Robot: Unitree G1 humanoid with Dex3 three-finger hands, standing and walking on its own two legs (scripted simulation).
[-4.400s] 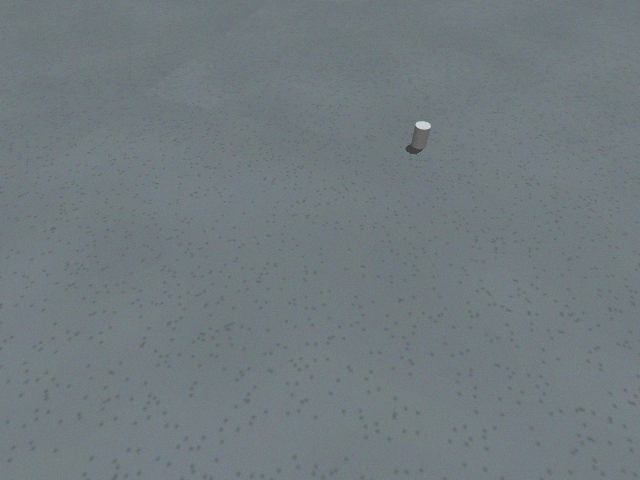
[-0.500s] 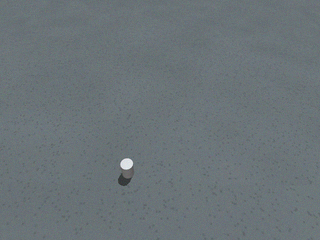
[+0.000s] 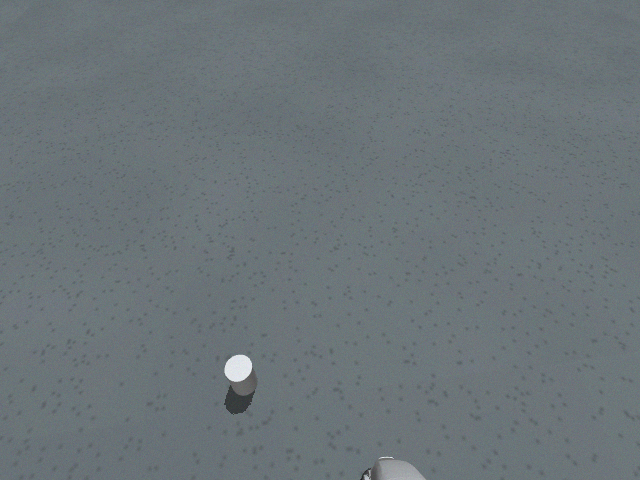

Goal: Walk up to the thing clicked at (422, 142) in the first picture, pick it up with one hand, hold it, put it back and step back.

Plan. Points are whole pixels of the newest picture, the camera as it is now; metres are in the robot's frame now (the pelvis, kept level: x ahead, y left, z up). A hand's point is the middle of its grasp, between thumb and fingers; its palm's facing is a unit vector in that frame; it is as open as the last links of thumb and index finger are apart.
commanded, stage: walk up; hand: left
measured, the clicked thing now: (241, 375) +0.52 +0.22 -0.70
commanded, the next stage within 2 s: none
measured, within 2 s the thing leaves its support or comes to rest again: neither
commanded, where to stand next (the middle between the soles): +0.20 +0.01 m, yaw +2 degrees
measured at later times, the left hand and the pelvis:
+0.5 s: hand out of the picture +0.16 +0.28 -0.16, palm faces +0.01 -0.93 -0.36, open 7.4 cm; pelvis +0.10 +0.01 -0.01, yaw +1 degrees
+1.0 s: hand out of the picture +0.17 +0.26 -0.14, palm faces +0.00 -0.91 -0.42, open 7.4 cm; pelvis +0.14 -0.01 +0.00, yaw +1 degrees
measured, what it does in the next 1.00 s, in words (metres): walks ahead: right foot, then left foot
